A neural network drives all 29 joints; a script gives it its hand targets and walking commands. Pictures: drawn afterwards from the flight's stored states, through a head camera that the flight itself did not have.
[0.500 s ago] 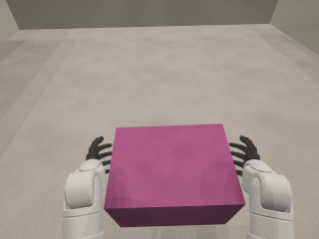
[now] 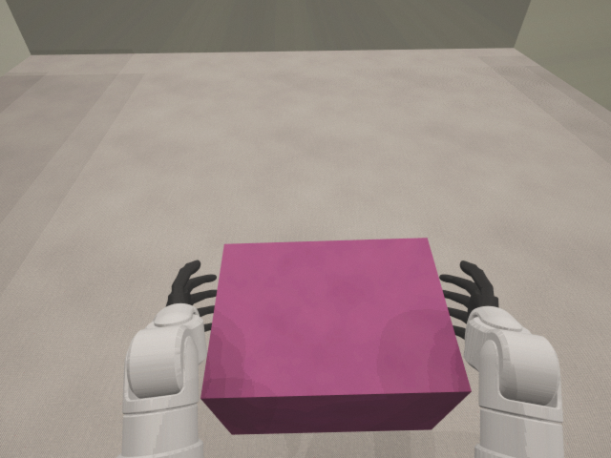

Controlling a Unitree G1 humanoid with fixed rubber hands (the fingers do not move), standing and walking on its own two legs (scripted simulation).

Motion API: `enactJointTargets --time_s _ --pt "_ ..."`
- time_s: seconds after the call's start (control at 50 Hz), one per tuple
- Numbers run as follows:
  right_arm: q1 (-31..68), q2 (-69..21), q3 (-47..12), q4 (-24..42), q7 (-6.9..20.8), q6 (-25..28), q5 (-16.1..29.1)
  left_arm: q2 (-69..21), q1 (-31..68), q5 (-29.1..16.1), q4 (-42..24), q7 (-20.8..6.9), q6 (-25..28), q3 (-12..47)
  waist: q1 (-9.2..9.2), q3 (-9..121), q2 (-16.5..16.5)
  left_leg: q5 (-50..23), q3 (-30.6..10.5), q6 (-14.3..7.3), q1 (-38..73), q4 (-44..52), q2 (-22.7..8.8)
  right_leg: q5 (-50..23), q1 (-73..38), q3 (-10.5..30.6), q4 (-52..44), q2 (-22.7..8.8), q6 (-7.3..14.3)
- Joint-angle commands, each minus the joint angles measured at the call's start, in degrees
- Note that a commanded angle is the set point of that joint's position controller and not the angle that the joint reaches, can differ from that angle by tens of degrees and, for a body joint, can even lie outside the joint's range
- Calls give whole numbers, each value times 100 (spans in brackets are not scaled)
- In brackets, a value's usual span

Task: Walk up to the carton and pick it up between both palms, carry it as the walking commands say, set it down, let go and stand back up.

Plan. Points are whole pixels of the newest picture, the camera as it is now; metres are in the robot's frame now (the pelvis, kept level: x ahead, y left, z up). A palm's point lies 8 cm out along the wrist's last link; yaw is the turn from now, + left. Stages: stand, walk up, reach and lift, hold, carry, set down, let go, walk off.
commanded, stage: carry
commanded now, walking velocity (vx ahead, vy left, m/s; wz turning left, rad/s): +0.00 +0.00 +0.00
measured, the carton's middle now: (328, 337) +0.30 +0.00 +0.01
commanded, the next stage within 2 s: hold in 0.40 s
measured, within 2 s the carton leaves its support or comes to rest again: neither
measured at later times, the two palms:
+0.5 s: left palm (190, 340) +0.27 +0.18 +0.04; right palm (467, 336) +0.28 -0.18 +0.05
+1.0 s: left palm (184, 313) +0.29 +0.18 +0.08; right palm (470, 297) +0.32 -0.19 +0.08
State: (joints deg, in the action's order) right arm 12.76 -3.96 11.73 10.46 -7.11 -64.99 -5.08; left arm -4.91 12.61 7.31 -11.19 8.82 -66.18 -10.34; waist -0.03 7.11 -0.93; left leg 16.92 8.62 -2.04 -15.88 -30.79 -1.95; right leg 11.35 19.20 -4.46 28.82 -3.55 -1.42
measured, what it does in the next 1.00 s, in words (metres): stands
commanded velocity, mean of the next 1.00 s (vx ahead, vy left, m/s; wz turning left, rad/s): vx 0.00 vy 0.00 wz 0.00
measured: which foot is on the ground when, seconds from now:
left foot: down 0.00-1.00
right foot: down 0.00-1.00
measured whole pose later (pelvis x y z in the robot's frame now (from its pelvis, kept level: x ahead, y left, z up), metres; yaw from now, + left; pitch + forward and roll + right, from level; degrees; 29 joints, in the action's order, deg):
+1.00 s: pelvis +0.02 -0.04 +0.02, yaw +12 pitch -5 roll -1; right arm 14.3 -5.7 19.8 -14.5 2.5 -39.8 -16.5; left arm -0.8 18.9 13.9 25.1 -9.3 -35.8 -15.5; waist 3.9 6.3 0.6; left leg 10.2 -6.9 0.5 -3.5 -18.4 0.7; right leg 8.7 1.3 1.5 14.6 1.3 -0.1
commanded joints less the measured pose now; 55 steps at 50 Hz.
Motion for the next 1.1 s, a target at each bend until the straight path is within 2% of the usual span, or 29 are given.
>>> enactJointTargets --time_s 0.0,0.06,0.12,0.16,0.22,0.26,0.3,0.36,0.38,0.4,0.42,0.44,0.46,0.5,0.54,0.58,0.6,0.62,0.64,0.66,0.68,0.74,0.78,0.8,0.88,0.94,0.96,1.04,1.08 --pt "3175 -5249 -4213 331 2220 -46 2492 -5309 3007 -2518 -482 -2279 42 4164 -12 1179 270 -1417 -607 56 421 470 -700 -1174 -603 349 -143 -504 208" --pt "3082 -5172 -4275 416 2217 -80 2550 -5296 2797 -2508 -384 -2273 -5 4141 1 1239 -105 -1266 -682 -8 491 371 -730 -1089 -559 428 -229 -552 226" --pt "3153 -5215 -4175 258 2213 -65 2479 -5332 2953 -2539 -325 -2300 11 4129 -2 1100 58 -833 -632 16 285 519 -685 -942 -597 421 -308 -528 242" --pt "3344 -5202 -4217 388 2219 -43 2498 -5412 2935 -2531 -176 -2308 6 4130 -19 1034 219 -1269 -690 14 315 565 -745 -917 -564 319 -180 -460 221" --pt "3208 -5180 -4116 197 2209 6 2449 -5353 3016 -2528 -245 -2292 87 4084 -27 1252 190 -1286 -602 -16 493 501 -641 -992 -597 378 -196 -524 186" --pt "3336 -5277 -4278 373 2202 15 2519 -5338 2996 -2510 -352 -2308 68 4081 -7 1129 -98 -1101 -627 -8 289 487 -695 -1122 -736 355 -237 -520 187" --pt "3159 -5117 -4099 127 2213 -30 2402 -5316 2997 -2436 -88 -2282 41 4064 -15 940 311 -795 -579 9 323 650 -642 -737 -431 345 -323 -483 216" --pt "3219 -5051 -4000 -19 2216 99 2297 -5279 2904 -2322 190 -2313 175 3863 -32 1076 139 -920 -624 3 238 699 -721 -692 -628 299 -211 -446 179" --pt "3259 -5211 -4300 356 2219 73 2527 -5249 2860 -2581 -350 -2307 142 4112 -53 1098 174 -853 -624 -34 165 661 -691 -655 -620 338 -283 -450 199" --pt "2228 -3735 -1286 -3785 2191 987 387 -4646 2013 -693 4006 -2351 1124 1764 191 -405 270 -664 -1236 -46 -471 1240 286 -253 -1323 815 -877 708 371" --pt "1864 -3392 -1586 -2799 2151 1997 87 -4296 1561 -228 3222 -2237 2141 1902 275 -585 383 -719 -1580 -22 184 1213 176 -244 -1191 768 -798 641 313" --pt "1940 -3789 -1957 -2294 2189 2506 147 -4230 1523 -243 2735 -2224 2762 2128 223 -247 244 -1664 -1628 -7 606 1073 338 -844 -1151 908 -798 614 239" --pt "2415 -4429 -2556 -1665 2331 2740 430 -4889 2281 -562 1944 -2274 3064 2695 332 597 448 -2604 -1686 71 1020 956 388 -1545 -1302 891 -765 715 206" --pt "3347 -4656 -3213 -870 2633 2912 788 -5662 3327 -1131 1410 -2325 3283 3486 542 2130 325 -3863 -1926 270 1893 856 247 -2087 -1293 750 -743 880 110" --pt "3647 -4419 -3237 -876 2627 2938 866 -5589 3926 -1406 1665 -2441 3388 4013 1019 2388 88 -3355 -1854 283 1930 894 200 -2011 -1479 649 -840 897 -26" --pt "3837 -4249 -3026 -1355 2745 2874 779 -5541 3801 -1171 2230 -2481 3377 3646 916 1746 65 -1941 -1903 268 1459 1148 221 -1155 -1322 546 -909 866 7" --pt "3705 -4295 -2748 -1898 2823 2813 713 -5372 3985 -1030 2519 -2568 3347 3457 899 1663 297 -902 -1713 230 940 1340 346 -923 -1696 544 -919 830 -4" --pt "3834 -4163 -2692 -2008 2865 2800 609 -5540 3559 -954 3104 -2631 3297 3244 810 1073 -60 -601 -1827 180 781 1481 251 -652 -1496 481 -965 849 -1" --pt "3834 -4388 -2617 -2347 2934 2745 610 -5495 3827 -842 3193 -2708 3296 3061 764 1044 -38 -87 -1689 136 668 1569 314 -358 -1689 463 -1022 868 1" --pt "3835 -4342 -2341 -2663 2995 2729 538 -5650 3783 -792 3651 -2811 3205 2920 784 936 344 263 -1505 134 514 1707 334 -247 -1841 446 -1006 901 6" --pt "3948 -4450 -2385 -2573 3031 2765 578 -5575 3661 -700 3751 -2885 3218 2698 672 807 250 195 -1396 78 414 1694 398 -272 -1976 415 -1054 864 19" --pt "3800 -5002 -2053 -3669 3112 2609 499 -5239 4076 -532 3798 -3053 3170 2118 324 422 240 110 -1066 38 726 1614 579 169 -1761 518 -1439 718 75" --pt "3938 -5099 -1907 -3734 3117 2603 396 -5150 4080 -401 4011 -3177 3158 1775 197 188 114 192 -970 12 742 1524 680 589 -1732 597 -1672 650 83" --pt "4046 -5278 -2098 -3467 3098 2650 464 -5096 3882 -400 4027 -3210 3191 1613 92 179 -343 -108 -1031 -20 954 1372 691 598 -1572 713 -1792 559 50" --pt "4021 -5431 -1976 -3195 2781 2663 331 -4932 4057 -608 3977 -3471 3267 1730 282 400 -551 -401 -980 -18 1207 1225 815 239 -1476 782 -1881 503 -126" --pt "3280 -5316 -2318 -2418 2544 2596 441 -4944 3364 -865 3312 -3403 3299 2191 432 774 -382 -1576 -1174 -22 1191 1375 817 -2287 -2211 640 -1534 530 -279" --pt "3068 -5174 -2409 -2393 2501 2526 441 -4963 3068 -879 3419 -3327 3208 2213 410 710 -163 -1725 -1206 18 1057 1493 817 -2499 -2417 598 -1496 601 -252" --pt "2728 -5061 -2533 -1785 2298 2511 447 -4982 3205 -1230 2669 -3206 3256 2907 655 1003 -234 -2097 -1349 29 1093 1528 754 -2717 -2814 637 -1477 721 -192" --pt "2751 -4921 -2786 -1648 2331 2530 590 -4971 3074 -1281 2474 -3089 3234 3027 559 991 -120 -2369 -1433 114 1019 1529 700 -2589 -2791 657 -1485 734 -136"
